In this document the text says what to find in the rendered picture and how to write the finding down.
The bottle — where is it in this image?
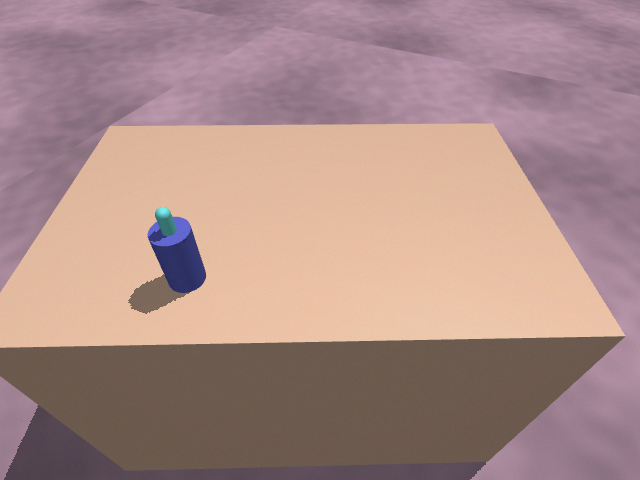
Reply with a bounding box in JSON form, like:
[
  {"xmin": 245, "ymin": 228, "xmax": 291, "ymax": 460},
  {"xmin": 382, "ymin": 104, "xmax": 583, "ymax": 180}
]
[{"xmin": 148, "ymin": 207, "xmax": 206, "ymax": 293}]

